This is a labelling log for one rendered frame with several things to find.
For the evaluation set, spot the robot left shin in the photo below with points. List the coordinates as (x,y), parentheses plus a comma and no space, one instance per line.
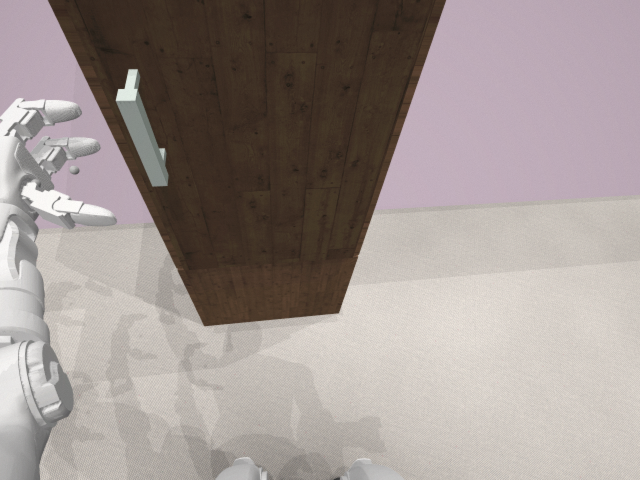
(244,460)

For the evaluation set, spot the robot shin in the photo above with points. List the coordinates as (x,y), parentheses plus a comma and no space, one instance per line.
(360,462)
(244,460)

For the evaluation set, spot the robot left upper arm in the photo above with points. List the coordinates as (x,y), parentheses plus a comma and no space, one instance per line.
(35,394)

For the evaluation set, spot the robot right shin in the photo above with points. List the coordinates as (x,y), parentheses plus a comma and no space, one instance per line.
(360,462)

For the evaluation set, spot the cupboard door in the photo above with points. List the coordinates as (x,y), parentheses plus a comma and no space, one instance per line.
(276,115)

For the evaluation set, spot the handle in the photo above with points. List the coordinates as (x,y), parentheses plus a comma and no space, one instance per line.
(133,112)

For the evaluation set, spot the robot left hand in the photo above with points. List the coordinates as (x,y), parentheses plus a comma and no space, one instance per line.
(21,122)

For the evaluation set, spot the left robot forearm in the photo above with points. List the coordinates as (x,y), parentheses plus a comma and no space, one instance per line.
(21,284)

